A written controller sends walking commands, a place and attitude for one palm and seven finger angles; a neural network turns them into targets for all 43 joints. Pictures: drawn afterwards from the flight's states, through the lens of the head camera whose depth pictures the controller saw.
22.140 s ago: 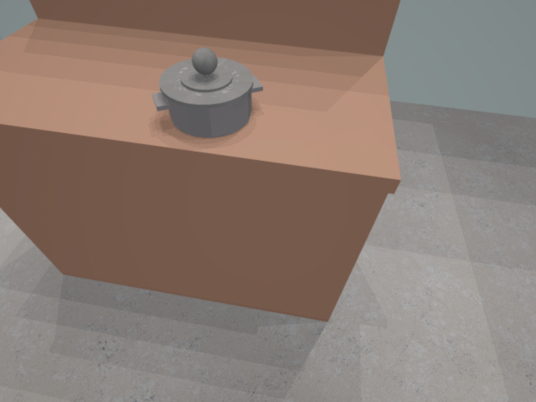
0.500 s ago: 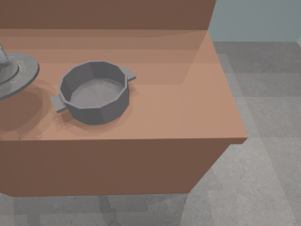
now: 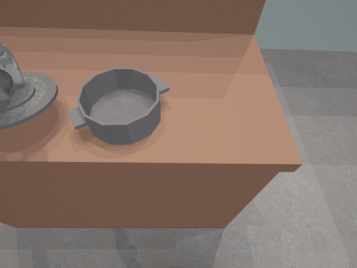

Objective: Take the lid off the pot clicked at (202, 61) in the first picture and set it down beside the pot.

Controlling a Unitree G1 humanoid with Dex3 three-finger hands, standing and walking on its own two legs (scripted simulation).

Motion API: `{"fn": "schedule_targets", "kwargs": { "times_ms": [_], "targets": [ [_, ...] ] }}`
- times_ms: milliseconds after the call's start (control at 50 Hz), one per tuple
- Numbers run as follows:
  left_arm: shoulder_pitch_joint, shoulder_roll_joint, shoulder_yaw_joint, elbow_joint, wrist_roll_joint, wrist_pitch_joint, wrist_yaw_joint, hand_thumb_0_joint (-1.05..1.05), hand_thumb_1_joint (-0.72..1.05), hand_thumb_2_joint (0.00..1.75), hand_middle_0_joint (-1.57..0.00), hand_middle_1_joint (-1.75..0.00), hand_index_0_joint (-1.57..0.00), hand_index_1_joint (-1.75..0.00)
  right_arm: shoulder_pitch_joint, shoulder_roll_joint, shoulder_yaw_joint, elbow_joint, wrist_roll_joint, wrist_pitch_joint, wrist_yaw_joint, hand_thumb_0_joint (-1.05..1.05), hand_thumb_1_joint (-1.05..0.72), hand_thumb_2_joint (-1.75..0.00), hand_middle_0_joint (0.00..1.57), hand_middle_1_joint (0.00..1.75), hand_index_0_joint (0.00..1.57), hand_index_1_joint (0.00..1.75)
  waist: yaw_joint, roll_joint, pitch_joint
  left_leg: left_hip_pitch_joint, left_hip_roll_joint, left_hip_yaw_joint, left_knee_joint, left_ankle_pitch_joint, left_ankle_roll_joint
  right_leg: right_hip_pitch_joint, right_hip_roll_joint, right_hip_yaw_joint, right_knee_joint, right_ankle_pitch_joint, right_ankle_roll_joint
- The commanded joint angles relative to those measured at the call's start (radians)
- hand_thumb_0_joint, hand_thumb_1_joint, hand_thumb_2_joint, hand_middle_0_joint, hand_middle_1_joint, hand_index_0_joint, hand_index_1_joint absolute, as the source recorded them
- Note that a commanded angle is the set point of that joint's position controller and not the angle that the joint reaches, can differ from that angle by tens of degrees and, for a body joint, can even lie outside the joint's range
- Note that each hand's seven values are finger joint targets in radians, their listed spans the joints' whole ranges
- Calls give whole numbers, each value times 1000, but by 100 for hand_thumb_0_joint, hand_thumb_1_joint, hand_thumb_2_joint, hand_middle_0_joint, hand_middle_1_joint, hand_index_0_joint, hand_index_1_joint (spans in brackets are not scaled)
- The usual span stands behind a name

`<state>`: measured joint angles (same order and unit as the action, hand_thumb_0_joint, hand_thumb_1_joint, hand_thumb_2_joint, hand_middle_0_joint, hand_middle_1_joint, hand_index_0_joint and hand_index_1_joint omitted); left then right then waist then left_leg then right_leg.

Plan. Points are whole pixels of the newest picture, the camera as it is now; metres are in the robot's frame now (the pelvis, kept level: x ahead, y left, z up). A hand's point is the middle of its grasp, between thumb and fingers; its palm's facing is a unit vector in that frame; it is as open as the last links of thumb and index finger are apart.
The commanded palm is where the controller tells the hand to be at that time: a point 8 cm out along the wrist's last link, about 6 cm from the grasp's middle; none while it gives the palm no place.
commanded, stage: lower the lid onto the table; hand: left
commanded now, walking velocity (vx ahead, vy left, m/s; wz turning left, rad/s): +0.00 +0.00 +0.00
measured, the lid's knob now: out of the picture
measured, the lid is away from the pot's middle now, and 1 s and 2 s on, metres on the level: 0.23 0.24 0.25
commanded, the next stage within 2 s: open the fingers wide in 0.86 s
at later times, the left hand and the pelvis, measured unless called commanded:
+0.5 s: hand (2, 93) +0.45 +0.35 +0.14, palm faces -0.45 -0.21 -0.87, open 7.4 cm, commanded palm +0.49 +0.36 +0.22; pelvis +0.00 +0.01 +0.00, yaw -1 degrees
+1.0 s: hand (8, 103) +0.45 +0.35 +0.12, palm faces -0.46 -0.17 -0.87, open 7.1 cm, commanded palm +0.46 +0.35 +0.19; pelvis +0.00 +0.01 -0.01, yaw -1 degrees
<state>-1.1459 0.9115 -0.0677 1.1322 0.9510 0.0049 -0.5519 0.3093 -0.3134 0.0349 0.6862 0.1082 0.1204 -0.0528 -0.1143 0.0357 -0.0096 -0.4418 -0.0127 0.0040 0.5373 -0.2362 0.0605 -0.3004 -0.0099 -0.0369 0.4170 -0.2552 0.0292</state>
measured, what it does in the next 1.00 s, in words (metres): stands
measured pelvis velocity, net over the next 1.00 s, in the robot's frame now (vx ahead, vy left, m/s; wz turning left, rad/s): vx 0.00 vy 0.01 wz -0.02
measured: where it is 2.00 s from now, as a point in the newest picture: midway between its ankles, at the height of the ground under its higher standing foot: outside the picture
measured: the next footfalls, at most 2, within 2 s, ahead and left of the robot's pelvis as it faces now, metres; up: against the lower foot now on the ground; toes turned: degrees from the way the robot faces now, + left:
none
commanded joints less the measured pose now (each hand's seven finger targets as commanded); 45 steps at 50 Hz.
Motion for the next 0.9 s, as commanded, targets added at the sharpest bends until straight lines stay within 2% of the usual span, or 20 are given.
{"fn": "schedule_targets", "kwargs": {
  "times_ms": [0,40,60,160,240,260,280,340,360,440,460,480,500,580,620,660,680,720,760,880],
  "targets": [
    [-544,310,58,-222,4,-8,52,0,67,93,-92,-103,-89,-103,83,-187,-68,-59,-3,-22,-18,0,-90,-90,20,30,20,30,-18,138,-413,410,-12,-39,-12,368,37,-61,81,-35,-19,251,-55],
    [-528,298,51,-219,-2,-16,52,0,67,93,-92,-103,-89,-103,82,-189,-69,-59,-3,-27,-21,0,-90,-90,20,30,20,30,-15,151,-410,414,-8,-37,-10,372,37,-69,79,-37,-19,247,-58],
    [-564,343,81,-267,4,-18,60,0,67,93,-92,-103,-89,-103,88,-191,-69,-58,-7,-24,-19,0,-90,-90,20,30,20,30,-11,168,-440,429,-8,-45,-10,368,35,-58,80,-32,-17,243,-57],
    [-534,357,100,-240,8,-36,68,0,67,93,-92,-103,-89,-103,100,-191,-69,-57,-10,-31,-23,0,-90,-90,20,30,20,30,-8,168,-445,420,-9,-47,0,389,33,-60,82,-32,-7,252,-58],
    [-449,341,84,-118,2,-41,64,0,67,93,-92,-103,-89,-103,110,-196,-64,-50,-1,-31,-24,0,-90,-90,20,30,20,30,-16,96,-369,336,-14,-28,0,314,36,-70,83,-36,-3,241,-58],
    [-499,380,101,-165,11,-40,69,0,67,93,-92,-103,-89,-103,114,-201,-63,-50,-4,-24,-21,0,-90,-90,20,30,20,30,-14,119,-396,339,-15,-30,-2,297,34,-59,82,-29,0,236,-56],
    [-529,374,94,-184,17,-43,72,0,67,93,-92,-103,-89,-103,114,-198,-65,-54,-5,-26,-22,0,-90,-90,20,30,20,30,-14,167,-414,362,-15,-35,1,316,33,-68,83,-31,3,234,-60],
    [-489,389,113,-190,15,-60,78,0,67,93,-92,-103,-89,-103,121,-196,-64,-57,-6,-34,-29,0,-90,-90,20,30,20,30,-9,177,-441,398,-7,-38,19,396,33,-76,83,-31,7,260,-60],
    [-494,429,148,-206,20,-61,84,0,67,93,-92,-103,-89,-103,129,-198,-66,-58,-10,-29,-28,0,-90,-90,20,30,20,30,-8,164,-466,396,-11,-39,29,398,35,-63,85,-27,13,267,-55],
    [-469,337,78,-161,2,-63,73,0,67,93,-92,-103,-89,-103,135,-199,-67,-50,-2,-30,-30,0,-90,-90,20,30,20,30,-22,173,-418,395,-1,-42,24,397,30,-122,86,-39,12,243,-57],
    [-478,358,96,-171,5,-61,77,0,67,93,-92,-103,-89,-103,140,-201,-70,-46,-6,-28,-27,0,-90,-90,20,30,20,30,-20,182,-419,403,-3,-42,32,378,32,-133,89,-35,13,228,-55],
    [-469,328,70,-137,6,-58,75,0,67,93,-92,-103,-89,-103,145,-199,-68,-43,-5,-29,-28,0,-90,-90,20,30,20,30,-30,170,-397,388,-6,-42,34,360,32,-150,91,-38,13,219,-56],
    [-486,355,88,-165,7,-61,78,0,67,93,-92,-103,-89,-103,146,-202,-68,-41,-4,-28,-27,0,-90,-90,20,30,20,30,-23,173,-413,391,-3,-46,32,349,31,-144,91,-37,16,216,-56],
    [-484,365,106,-202,9,-73,83,0,67,93,-92,-103,-89,-103,156,-197,-71,-45,-11,-32,-32,0,-90,-90,20,30,20,30,-22,209,-473,443,-1,-55,60,460,29,-154,95,-36,30,247,-56],
    [-443,359,106,-140,4,-74,80,0,67,93,-92,-103,-89,-103,158,-198,-68,-38,-6,-32,-33,0,-90,-90,20,30,20,30,-27,144,-428,385,-5,-46,58,397,33,-148,95,-37,32,242,-52],
    [-495,374,114,-225,-4,-80,80,0,67,93,-92,-103,-89,-103,150,-204,-72,-41,-9,-27,-31,0,-90,-90,20,30,20,30,-18,196,-476,422,1,-52,59,439,29,-147,90,-33,37,249,-53],
    [-491,332,87,-214,0,-80,81,0,67,93,-92,-103,-89,-103,154,-197,-74,-43,-10,-31,-31,0,-90,-90,20,30,20,30,-24,228,-475,447,0,-58,66,475,25,-178,93,-38,39,245,-57],
    [-422,306,77,-128,-2,-78,79,0,67,93,-92,-103,-89,-103,157,-197,-71,-35,-7,-31,-28,0,-90,-90,20,30,20,30,-29,170,-406,402,2,-57,69,423,24,-209,97,-44,39,218,-54],
    [-452,329,95,-184,-6,-81,79,0,67,93,-92,-103,-89,-103,148,-202,-73,-38,-8,-23,-25,0,-90,-90,20,30,20,30,-20,170,-440,414,4,-59,71,444,24,-194,92,-37,45,228,-54],
    [-429,288,74,-154,-4,-88,89,0,67,93,-92,-103,-89,-103,154,-195,-74,-44,-10,-24,-27,0,-90,-90,20,30,20,30,-26,170,-444,411,3,-67,78,395,20,-233,95,-43,56,188,-57]
  ]
}}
